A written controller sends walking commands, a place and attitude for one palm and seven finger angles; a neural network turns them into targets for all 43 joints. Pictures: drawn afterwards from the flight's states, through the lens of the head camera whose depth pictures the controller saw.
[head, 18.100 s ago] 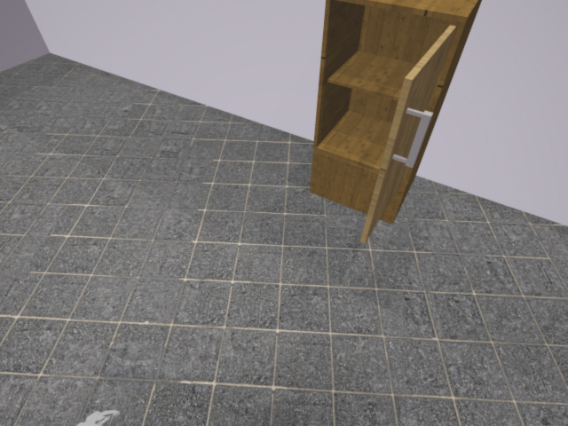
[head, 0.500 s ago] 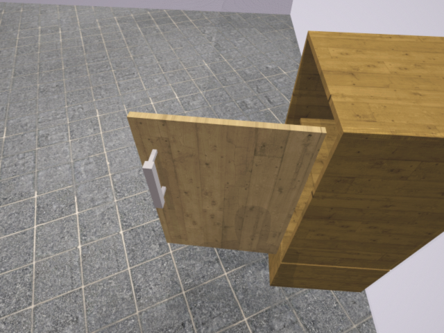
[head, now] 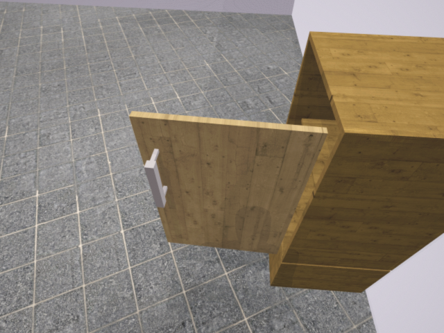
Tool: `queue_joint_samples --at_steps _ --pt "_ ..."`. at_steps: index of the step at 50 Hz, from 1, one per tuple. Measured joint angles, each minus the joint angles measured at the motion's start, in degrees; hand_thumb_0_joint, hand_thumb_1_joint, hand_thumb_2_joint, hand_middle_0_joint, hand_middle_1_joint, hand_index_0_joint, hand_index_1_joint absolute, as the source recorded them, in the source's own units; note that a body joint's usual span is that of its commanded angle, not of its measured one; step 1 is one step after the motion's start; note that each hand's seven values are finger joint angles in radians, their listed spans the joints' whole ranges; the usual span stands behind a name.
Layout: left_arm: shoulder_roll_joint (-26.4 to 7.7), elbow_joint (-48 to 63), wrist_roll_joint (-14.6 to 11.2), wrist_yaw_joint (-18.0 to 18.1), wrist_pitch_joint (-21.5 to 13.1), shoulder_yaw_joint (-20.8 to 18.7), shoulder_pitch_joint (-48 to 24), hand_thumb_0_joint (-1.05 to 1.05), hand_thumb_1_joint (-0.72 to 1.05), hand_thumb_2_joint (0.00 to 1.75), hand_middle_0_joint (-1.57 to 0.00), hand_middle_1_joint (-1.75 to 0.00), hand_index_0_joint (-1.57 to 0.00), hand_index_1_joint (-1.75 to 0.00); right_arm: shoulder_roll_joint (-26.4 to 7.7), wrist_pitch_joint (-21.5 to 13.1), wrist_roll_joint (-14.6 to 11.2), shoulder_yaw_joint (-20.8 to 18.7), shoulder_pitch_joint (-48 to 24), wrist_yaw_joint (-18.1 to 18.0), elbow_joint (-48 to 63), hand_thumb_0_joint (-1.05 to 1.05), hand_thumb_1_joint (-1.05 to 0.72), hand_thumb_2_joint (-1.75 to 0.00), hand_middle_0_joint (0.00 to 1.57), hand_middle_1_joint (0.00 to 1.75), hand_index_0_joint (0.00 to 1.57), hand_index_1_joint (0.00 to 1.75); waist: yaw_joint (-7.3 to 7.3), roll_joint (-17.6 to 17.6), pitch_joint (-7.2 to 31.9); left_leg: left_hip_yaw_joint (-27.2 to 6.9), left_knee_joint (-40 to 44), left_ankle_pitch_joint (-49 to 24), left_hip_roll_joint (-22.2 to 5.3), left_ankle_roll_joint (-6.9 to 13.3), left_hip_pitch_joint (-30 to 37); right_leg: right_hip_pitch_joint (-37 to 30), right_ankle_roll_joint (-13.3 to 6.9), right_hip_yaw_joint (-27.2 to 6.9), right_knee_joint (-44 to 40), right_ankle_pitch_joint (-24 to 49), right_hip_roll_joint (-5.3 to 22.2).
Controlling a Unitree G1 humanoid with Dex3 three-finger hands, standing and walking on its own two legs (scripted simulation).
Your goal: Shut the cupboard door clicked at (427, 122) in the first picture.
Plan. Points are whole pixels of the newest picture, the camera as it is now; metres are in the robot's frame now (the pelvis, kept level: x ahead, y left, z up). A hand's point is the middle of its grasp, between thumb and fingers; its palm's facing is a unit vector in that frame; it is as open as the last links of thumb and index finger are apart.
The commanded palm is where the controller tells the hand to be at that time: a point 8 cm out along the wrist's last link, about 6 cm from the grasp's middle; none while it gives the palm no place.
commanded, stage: raise the hand and make a fist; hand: left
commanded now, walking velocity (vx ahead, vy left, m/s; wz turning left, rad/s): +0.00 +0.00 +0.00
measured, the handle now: (158, 179) +0.46 +0.19 -0.05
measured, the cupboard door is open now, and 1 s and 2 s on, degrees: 88 88 88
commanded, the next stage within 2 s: bring the fist close to the handle in 1.96 s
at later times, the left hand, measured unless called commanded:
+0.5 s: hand out of the picture +0.11 +0.16 -0.10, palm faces -0.02 -1.00 +0.02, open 6.0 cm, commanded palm +0.11 +0.22 -0.07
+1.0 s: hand (110, 329) +0.14 +0.20 -0.05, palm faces +0.02 -1.00 -0.05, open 3.7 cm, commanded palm +0.11 +0.24 -0.06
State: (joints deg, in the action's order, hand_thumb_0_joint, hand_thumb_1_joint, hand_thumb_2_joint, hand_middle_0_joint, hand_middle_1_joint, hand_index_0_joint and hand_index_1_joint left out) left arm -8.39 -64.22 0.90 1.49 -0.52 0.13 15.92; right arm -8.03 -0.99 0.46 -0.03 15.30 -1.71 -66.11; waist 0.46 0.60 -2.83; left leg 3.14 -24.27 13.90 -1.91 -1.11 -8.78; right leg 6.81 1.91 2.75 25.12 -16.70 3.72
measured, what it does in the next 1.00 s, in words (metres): lowers itself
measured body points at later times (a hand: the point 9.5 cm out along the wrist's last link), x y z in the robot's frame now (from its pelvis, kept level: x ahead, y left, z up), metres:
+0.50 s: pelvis -0.06 -0.02 -0.11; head +0.00 +0.01 +0.34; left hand +0.11 +0.22 -0.10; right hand +0.18 -0.27 -0.13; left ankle -0.01 +0.13 -0.74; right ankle -0.04 -0.14 -0.74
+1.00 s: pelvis -0.07 +0.01 -0.12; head -0.01 +0.02 +0.32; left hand +0.13 +0.25 -0.04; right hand +0.09 -0.23 -0.20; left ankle -0.01 +0.13 -0.74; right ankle -0.04 -0.14 -0.74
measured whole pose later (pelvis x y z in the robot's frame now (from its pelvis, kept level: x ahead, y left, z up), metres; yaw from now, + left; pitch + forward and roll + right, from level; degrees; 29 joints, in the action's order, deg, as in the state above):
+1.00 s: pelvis -0.07 +0.01 -0.12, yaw +1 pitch +15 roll -3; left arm -13.2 7.7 -17.0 -15.0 -24.0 -9.5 26.1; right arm -12.9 -12.0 -2.1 -1.2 16.3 -3.4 -31.3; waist 0.9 -2.4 8.6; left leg -1.4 -74.7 29.6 -3.5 -0.2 -60.6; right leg 55.7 1.8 3.4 72.6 -32.0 3.5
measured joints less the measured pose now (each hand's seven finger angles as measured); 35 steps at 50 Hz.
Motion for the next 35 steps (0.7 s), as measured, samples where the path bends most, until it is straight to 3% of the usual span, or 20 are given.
queue_joint_samples --at_steps 3,4,5,7,9,11,13,17,20,23,28,32,35 --pt "0.35 -0.14 0.16 0.42 -0.40 0.19 0.22 0.00 0.91 0.90 -0.20 -0.30 -0.20 -0.30 -0.26 0.15 -0.07 0.00 0.03 0.12 0.42 0.01 -0.92 -0.90 0.20 0.30 0.20 0.30 -0.02 -0.49 0.02 -0.27 -1.16 0.21 -0.42 -0.08 -1.18 0.46 -0.03 0.25 -0.13 0.22 -0.39" --pt "0.41 9.24 -1.27 0.09 3.18 -2.02 3.18 0.01 0.91 0.90 -0.21 -0.30 -0.20 -0.30 -0.54 -1.12 -0.20 0.42 0.52 -0.71 2.38 0.01 -0.92 -0.90 0.20 0.30 0.20 0.30 -0.10 -0.42 -0.79 -0.17 -2.35 0.68 -0.68 -0.08 -1.71 0.98 -0.06 0.10 0.72 0.13 -0.58" --pt "-0.52 20.39 -3.22 0.67 4.42 -2.47 7.00 0.02 0.93 0.90 -0.21 -0.30 -0.20 -0.30 -0.88 -4.05 -0.75 0.92 1.83 -2.06 5.02 0.01 -0.92 -0.90 0.20 0.30 0.20 0.30 0.18 -0.06 -1.08 0.24 -3.00 1.06 -0.73 -0.08 -2.01 1.99 -0.25 -0.36 2.33 -0.29 -0.56" --pt "-2.70 36.66 -6.49 2.50 0.68 -1.82 11.68 0.03 0.94 0.90 -0.21 -0.31 -0.21 -0.31 -2.14 -10.52 -1.87 1.04 3.97 -3.12 8.57 0.02 -0.93 -0.90 0.21 0.30 0.20 0.30 0.38 -0.11 0.23 0.44 -4.14 1.49 -0.47 -0.13 -3.17 3.65 -0.44 -0.62 4.62 -1.48 -0.21" --pt "-3.32 46.49 -8.56 3.53 -1.29 -1.53 10.97 0.03 0.95 0.90 -0.22 -0.32 -0.21 -0.32 -4.07 -14.12 -2.77 0.21 4.19 -2.85 11.89 0.02 -0.92 -0.90 0.20 0.30 0.20 0.30 -0.65 -1.59 1.53 -0.65 -6.29 1.92 -0.12 -0.02 -5.25 4.90 -0.21 0.38 6.33 -2.28 0.22" --pt "-2.88 50.93 -9.18 2.52 -5.78 -2.13 7.17 0.03 0.94 0.90 -0.24 -0.34 -0.23 -0.34 -6.02 -16.38 -2.54 -0.75 2.69 -2.35 15.48 0.02 -0.92 -0.90 0.20 0.30 0.20 0.30 -2.20 -3.07 3.14 -1.80 -9.85 2.61 0.23 0.16 -9.51 8.45 -0.08 1.36 9.55 -3.20 0.69" --pt "-2.16 51.08 -10.07 -0.51 -12.75 -3.59 2.27 0.02 0.94 0.90 -0.26 -0.36 -0.25 -0.36 -7.08 -17.82 -1.96 -1.70 0.15 -1.58 19.16 0.01 -0.92 -0.90 0.20 0.30 0.20 0.30 -3.10 -3.35 5.11 -2.06 -14.56 3.67 0.35 0.13 -15.69 14.87 -0.18 1.29 14.95 -4.75 1.07" --pt "-0.70 48.68 -13.78 -12.90 -27.66 -6.26 -2.31 0.01 0.93 0.90 -0.31 -0.42 -0.30 -0.42 -6.62 -18.63 -1.16 -3.45 -4.27 0.98 26.23 0.01 -0.91 -0.90 0.20 0.30 0.20 0.30 -2.55 0.28 8.19 -0.95 -25.20 7.00 -0.52 -0.69 -28.03 28.75 -0.86 -0.72 27.41 -8.57 0.77" --pt "-0.25 47.26 -14.61 -21.92 -34.08 -7.35 -0.24 0.00 0.92 0.90 -0.36 -0.48 -0.35 -0.48 -6.79 -17.79 -1.24 -4.42 -5.76 2.38 31.24 0.01 -0.91 -0.90 0.20 0.30 0.20 0.30 -1.82 2.82 9.51 -1.57 -33.84 10.22 -1.12 -1.18 -36.01 36.62 -1.49 -0.91 35.99 -11.92 0.37" --pt "-1.23 48.99 -14.80 -24.31 -33.01 -8.03 4.82 0.00 0.91 0.90 -0.42 -0.54 -0.41 -0.53 -7.43 -16.03 -1.49 -5.31 -6.76 2.47 35.12 0.01 -0.90 -0.90 0.20 0.30 0.20 0.30 -0.50 3.22 9.63 -2.90 -41.47 13.03 -1.61 -1.61 -42.04 41.78 -2.09 -0.15 42.75 -14.70 0.02" --pt "-4.05 61.10 -16.45 -20.91 -31.12 -8.78 12.62 0.02 0.90 0.90 -0.51 -0.63 -0.50 -0.63 -7.40 -14.94 -1.36 -4.49 -7.68 0.88 37.47 0.01 -0.90 -0.90 0.20 0.30 0.19 0.30 2.28 0.59 9.36 -5.69 -49.85 16.10 -1.99 -1.49 -48.65 46.38 -2.14 1.97 49.04 -17.33 -0.37" --pt "-4.49 69.16 -18.34 -21.25 -31.99 -7.95 9.99 0.02 0.90 0.90 -0.58 -0.71 -0.57 -0.71 -6.17 -14.73 -1.57 -1.90 -8.17 -0.54 36.39 0.01 -0.90 -0.90 0.20 0.30 0.20 0.30 3.62 -2.53 9.43 -7.18 -53.40 16.75 -2.03 -1.06 -52.17 48.70 -1.94 3.14 51.17 -17.59 -0.57" --pt "-3.92 70.09 -18.27 -23.55 -27.66 -6.15 5.26 0.01 0.90 0.90 -0.63 -0.77 -0.62 -0.77 -4.34 -13.64 -2.27 0.00 -7.71 -1.16 35.88 0.01 -0.90 -0.90 0.20 0.30 0.20 0.30 3.17 -3.94 9.71 -6.90 -54.13 16.46 -2.03 -0.71 -53.85 50.41 -1.53 2.75 51.67 -17.06 -0.58"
